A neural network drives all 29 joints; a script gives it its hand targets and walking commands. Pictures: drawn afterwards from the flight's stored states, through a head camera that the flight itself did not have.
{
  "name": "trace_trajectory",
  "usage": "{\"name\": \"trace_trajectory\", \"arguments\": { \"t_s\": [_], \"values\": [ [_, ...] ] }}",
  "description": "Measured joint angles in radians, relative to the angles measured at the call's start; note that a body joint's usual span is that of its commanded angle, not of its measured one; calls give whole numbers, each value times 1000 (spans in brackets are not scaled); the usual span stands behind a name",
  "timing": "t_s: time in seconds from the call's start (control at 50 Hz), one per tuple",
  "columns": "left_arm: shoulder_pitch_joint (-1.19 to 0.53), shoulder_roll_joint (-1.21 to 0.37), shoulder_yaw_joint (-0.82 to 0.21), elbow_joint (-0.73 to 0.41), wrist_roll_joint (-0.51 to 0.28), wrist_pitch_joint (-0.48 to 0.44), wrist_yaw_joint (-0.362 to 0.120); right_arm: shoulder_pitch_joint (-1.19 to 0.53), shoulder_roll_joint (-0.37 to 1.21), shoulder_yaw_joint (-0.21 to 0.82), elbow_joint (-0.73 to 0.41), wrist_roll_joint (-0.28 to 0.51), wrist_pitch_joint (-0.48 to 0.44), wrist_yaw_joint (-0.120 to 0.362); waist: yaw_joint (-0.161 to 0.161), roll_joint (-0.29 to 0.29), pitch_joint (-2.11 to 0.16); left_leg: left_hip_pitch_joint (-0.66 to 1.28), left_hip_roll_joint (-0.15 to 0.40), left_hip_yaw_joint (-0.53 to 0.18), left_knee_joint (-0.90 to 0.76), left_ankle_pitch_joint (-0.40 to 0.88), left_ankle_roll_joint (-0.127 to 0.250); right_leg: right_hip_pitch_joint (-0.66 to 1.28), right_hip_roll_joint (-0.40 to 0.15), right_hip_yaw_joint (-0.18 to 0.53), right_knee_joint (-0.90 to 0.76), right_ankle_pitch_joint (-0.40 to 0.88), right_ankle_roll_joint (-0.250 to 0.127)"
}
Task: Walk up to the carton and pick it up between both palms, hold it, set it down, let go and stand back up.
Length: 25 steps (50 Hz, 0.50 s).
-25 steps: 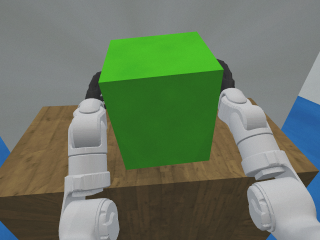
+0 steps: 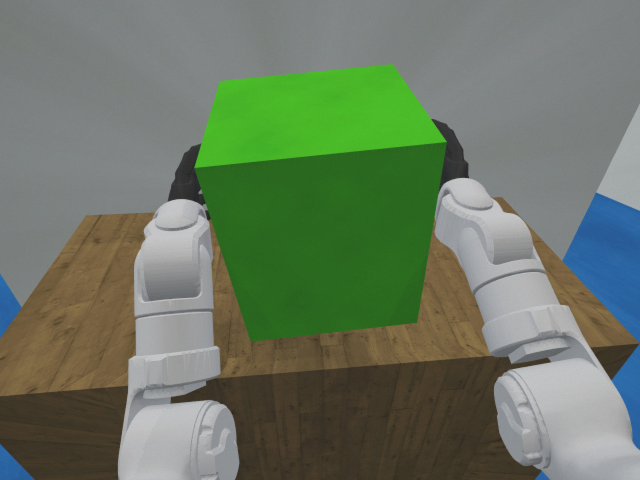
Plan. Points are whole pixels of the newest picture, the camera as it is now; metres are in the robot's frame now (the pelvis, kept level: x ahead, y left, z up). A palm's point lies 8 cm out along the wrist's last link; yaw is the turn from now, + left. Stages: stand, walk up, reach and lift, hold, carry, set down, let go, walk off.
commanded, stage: hold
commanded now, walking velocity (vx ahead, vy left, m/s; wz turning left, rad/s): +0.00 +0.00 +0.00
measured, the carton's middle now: (320, 204) +0.39 +0.00 +0.23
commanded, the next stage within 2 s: none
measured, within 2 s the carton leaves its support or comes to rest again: neither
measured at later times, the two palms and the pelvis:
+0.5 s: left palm (187, 209) +0.36 +0.15 +0.25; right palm (449, 185) +0.37 -0.15 +0.26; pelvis +0.00 +0.00 +0.00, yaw +0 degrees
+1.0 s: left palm (188, 208) +0.36 +0.15 +0.24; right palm (449, 186) +0.37 -0.15 +0.26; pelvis +0.00 +0.00 +0.00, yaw +0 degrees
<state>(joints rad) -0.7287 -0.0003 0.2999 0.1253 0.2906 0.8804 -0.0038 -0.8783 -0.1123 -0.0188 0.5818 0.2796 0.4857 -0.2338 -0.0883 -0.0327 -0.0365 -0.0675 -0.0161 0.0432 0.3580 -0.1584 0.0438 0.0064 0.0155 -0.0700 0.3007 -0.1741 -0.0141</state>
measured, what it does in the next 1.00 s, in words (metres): stands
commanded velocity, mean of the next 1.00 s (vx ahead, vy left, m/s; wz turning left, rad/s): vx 0.00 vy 0.00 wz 0.00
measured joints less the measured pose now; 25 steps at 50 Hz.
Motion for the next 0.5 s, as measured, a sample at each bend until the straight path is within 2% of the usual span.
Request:
{"name": "trace_trajectory", "arguments": {
  "t_s": [0.5],
  "values": [
    [-13, 3, 10, 21, 4, -5, -6, -12, 5, -7, 20, -10, 0, 1, 3, -2, -4, 0, 1, 0, -4, 6, -1, -3, 1, 1, 2, 2, -2]
  ]
}}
